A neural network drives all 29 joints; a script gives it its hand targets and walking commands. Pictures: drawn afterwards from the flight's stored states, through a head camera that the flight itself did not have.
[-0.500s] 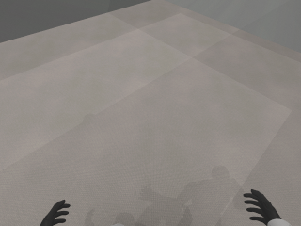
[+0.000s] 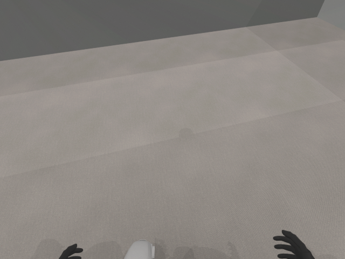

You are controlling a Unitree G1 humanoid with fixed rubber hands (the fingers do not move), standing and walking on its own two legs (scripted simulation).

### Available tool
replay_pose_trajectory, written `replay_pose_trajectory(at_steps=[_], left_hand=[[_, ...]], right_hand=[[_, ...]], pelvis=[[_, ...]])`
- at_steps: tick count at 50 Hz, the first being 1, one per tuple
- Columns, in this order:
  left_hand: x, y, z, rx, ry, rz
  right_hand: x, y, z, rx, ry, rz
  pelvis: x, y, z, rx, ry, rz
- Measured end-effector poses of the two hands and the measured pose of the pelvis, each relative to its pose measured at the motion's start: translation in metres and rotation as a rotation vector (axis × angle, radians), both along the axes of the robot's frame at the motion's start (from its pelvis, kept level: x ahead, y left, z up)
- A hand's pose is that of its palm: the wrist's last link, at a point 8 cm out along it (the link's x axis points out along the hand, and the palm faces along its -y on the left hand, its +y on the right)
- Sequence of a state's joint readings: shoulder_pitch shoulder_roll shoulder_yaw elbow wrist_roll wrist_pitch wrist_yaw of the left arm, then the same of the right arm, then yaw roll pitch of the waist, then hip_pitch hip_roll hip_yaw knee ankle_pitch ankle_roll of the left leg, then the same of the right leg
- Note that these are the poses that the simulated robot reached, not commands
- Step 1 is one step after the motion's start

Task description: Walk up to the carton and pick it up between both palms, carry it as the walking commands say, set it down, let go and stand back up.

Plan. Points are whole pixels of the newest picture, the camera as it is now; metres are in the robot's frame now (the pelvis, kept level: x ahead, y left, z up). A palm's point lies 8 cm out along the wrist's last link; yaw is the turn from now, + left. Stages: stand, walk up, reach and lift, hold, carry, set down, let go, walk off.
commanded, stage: walk up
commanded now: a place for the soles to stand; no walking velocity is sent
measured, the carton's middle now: out of the picture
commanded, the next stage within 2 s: none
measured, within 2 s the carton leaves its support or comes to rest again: neither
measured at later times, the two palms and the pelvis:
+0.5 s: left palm out of the picture +0.05 +0.43 -0.10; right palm (198, 213) +0.26 -0.04 -0.09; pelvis +0.06 +0.15 -0.01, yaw +31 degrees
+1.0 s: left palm out of the picture -0.19 +0.45 -0.13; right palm (38, 162) +0.41 +0.45 -0.07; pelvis +0.09 +0.36 -0.02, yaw +65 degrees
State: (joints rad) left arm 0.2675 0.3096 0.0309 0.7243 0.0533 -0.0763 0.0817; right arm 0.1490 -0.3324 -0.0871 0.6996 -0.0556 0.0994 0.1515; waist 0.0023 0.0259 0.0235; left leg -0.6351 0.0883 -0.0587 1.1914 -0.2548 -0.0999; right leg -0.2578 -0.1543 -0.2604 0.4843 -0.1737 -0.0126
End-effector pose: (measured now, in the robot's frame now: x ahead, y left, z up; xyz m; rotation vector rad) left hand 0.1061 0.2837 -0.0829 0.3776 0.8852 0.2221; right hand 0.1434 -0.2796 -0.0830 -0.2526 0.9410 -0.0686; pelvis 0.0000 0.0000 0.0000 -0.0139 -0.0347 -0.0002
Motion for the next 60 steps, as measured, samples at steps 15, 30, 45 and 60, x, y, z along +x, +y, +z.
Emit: replay_pose_trajectory(at_steps=[15,30,45,60], left_hand=[[-0.062,0.135,-0.049,-0.114,0.066,0.285],[-0.097,0.163,-0.012,-0.049,-0.087,0.653],[-0.256,0.145,-0.017,-0.148,0.215,1.163],[-0.217,0.338,-0.034,-0.212,-0.018,1.186]], right_hand=[[0.055,0.164,-0.005,-0.086,0.062,0.244],[0.188,0.305,-0.017,-0.041,0.02,0.689],[0.271,0.612,0.012,0.115,-0.078,1.15],[0.246,0.74,-0.018,-0.085,0.034,1.147]], pelvis=[[0.023,0.11,-0.014,-0.035,0.033,0.324],[0.084,0.172,-0.011,-0.018,0.028,0.68],[0.102,0.288,0.002,0.003,-0.013,1.041],[0.106,0.457,-0.007,0.0,0.038,1.259]])
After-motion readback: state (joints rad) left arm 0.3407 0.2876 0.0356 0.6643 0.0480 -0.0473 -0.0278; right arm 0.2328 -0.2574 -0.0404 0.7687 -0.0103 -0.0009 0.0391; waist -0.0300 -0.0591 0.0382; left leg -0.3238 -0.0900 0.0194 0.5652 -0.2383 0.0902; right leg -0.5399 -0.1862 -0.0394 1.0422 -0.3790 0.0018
